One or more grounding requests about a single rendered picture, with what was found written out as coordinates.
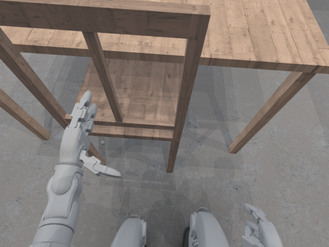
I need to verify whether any robot left forearm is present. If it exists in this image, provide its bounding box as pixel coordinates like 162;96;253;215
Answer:
28;164;83;247

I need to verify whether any chair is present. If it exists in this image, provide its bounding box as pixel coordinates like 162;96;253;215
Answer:
0;0;211;173

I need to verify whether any robot left thigh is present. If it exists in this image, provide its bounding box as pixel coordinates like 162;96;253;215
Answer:
110;218;147;247

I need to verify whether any robot thigh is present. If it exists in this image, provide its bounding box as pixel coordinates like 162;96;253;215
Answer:
190;211;230;247
110;218;147;247

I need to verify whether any robot right thigh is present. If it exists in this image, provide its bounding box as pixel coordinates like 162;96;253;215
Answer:
190;211;230;247

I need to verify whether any table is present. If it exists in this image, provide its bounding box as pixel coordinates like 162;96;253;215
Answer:
0;0;329;154

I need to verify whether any left robot hand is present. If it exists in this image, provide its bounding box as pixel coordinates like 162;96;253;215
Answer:
60;90;121;178

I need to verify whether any right robot hand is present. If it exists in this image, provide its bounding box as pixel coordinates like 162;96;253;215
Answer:
242;203;283;247

